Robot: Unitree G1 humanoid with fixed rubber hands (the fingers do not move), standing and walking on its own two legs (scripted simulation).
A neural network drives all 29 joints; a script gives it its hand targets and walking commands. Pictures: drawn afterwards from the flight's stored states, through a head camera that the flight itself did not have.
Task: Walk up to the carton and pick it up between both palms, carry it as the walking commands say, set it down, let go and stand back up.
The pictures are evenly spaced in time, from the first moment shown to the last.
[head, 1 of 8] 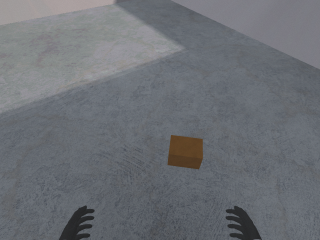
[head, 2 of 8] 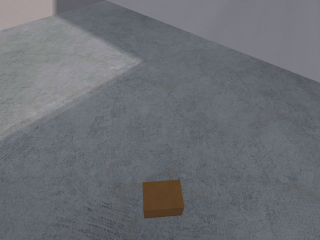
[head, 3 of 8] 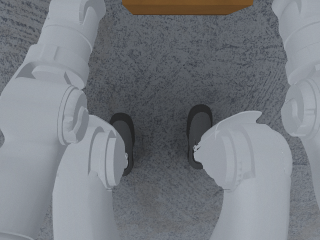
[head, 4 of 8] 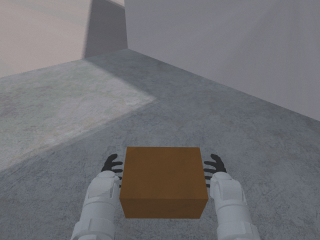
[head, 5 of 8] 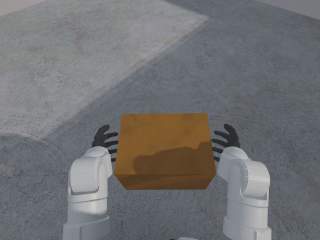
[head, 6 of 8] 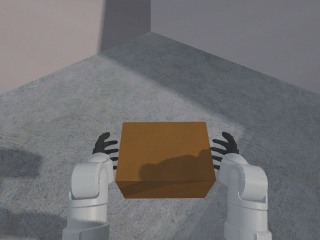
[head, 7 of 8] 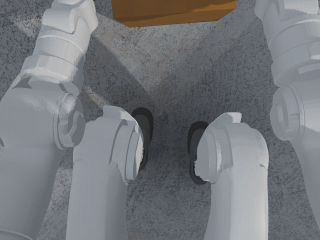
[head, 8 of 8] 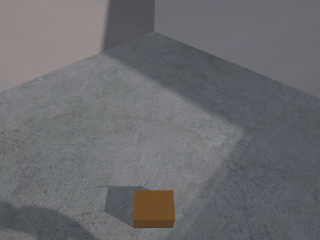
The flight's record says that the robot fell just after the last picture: no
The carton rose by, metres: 0.72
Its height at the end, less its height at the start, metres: +0.00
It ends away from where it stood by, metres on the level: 1.38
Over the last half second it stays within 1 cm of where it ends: yes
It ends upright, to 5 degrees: yes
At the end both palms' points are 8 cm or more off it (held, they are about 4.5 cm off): yes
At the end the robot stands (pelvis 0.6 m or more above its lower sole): yes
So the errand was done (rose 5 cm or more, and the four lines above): yes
